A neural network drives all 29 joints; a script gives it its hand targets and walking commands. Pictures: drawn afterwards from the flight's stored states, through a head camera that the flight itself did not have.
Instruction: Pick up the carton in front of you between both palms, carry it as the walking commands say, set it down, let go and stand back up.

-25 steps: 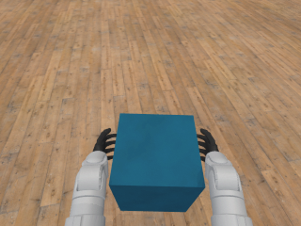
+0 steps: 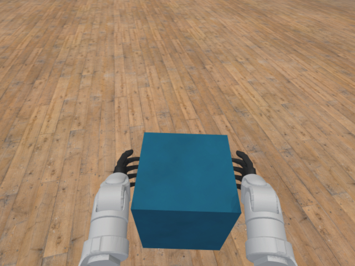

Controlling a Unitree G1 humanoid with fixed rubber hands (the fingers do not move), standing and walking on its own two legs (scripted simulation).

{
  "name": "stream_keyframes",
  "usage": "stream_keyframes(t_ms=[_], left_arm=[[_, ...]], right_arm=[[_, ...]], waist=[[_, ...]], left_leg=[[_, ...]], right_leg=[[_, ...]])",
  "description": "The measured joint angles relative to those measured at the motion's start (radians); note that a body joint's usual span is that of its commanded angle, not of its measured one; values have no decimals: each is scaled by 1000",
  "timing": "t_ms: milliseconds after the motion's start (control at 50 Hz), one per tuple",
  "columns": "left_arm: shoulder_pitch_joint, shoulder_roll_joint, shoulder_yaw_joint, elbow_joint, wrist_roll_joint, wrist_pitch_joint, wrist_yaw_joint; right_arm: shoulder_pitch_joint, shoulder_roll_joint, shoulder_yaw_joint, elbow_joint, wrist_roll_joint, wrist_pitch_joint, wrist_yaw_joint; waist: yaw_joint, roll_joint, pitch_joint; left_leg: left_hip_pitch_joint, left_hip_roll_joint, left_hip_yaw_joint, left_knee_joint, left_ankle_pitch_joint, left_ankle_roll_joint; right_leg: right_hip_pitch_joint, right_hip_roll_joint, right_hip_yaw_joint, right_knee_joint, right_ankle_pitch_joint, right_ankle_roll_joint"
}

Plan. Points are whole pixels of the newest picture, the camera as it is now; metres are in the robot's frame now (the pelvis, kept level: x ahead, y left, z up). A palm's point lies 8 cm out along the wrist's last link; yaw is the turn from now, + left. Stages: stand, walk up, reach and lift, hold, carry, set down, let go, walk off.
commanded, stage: hold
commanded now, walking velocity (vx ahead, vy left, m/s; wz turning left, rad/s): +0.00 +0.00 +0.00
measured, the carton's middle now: (183, 193) +0.30 +0.00 -0.03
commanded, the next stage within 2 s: set down in 0.20 s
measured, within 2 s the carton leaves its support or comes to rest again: neither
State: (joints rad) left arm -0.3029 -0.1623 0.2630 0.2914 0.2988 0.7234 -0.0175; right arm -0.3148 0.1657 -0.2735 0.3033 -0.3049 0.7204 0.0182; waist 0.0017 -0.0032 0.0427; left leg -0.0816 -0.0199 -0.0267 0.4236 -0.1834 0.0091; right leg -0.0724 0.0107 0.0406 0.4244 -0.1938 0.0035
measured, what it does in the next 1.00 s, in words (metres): lowers itself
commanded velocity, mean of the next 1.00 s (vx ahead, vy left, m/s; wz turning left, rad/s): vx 0.00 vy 0.00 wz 0.00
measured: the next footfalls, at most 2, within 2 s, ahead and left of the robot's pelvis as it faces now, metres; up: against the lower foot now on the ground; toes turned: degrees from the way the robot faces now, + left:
none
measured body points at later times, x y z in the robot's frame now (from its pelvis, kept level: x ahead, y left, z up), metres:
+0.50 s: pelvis +0.02 +0.00 +0.00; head +0.02 +0.00 +0.45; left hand +0.35 +0.15 +0.01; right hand +0.35 -0.15 +0.01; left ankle +0.04 +0.11 -0.74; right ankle +0.04 -0.12 -0.74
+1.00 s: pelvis -0.02 +0.00 -0.11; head +0.19 +0.00 +0.29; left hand +0.39 +0.14 -0.18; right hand +0.39 -0.16 -0.18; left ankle +0.04 +0.12 -0.74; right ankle +0.04 -0.13 -0.74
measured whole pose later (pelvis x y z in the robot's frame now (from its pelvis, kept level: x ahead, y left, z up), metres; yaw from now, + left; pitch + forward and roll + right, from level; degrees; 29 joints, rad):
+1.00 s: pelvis -0.02 +0.00 -0.11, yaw +0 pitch +33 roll +0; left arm -0.64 -0.10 0.40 0.55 0.22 0.19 0.00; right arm -0.62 0.14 -0.43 0.52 -0.21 0.19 -0.03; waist -0.01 0.00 -0.11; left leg -1.32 -0.07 -0.08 1.10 -0.36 -0.02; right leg -1.31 0.06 0.07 1.11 -0.37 0.02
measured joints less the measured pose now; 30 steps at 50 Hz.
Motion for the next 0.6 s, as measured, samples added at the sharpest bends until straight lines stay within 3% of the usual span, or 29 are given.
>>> stream_keyframes(t_ms=[360, 480, 600], left_arm=[[-33, -9, 34, 31, 17, -19, -6], [-119, -32, 146, 136, 74, -114, -31], [-179, -28, 197, 217, 116, -283, -47]], right_arm=[[-28, 9, -34, 27, -14, -20, 4], [-110, 38, -146, 123, -68, -113, 17], [-158, 47, -203, 186, -110, -279, 22]], waist=[[3, -2, -5], [-1, -4, 15], [-2, -6, 37]], left_leg=[[4, -7, -11, -11, -19, 1], [-77, -9, -17, 51, -47, -1], [-284, -8, -23, 150, -67, -7]], right_leg=[[1, 7, 22, -6, -20, 0], [-80, 11, 21, 58, -50, -3], [-284, 20, 19, 153, -69, -3]])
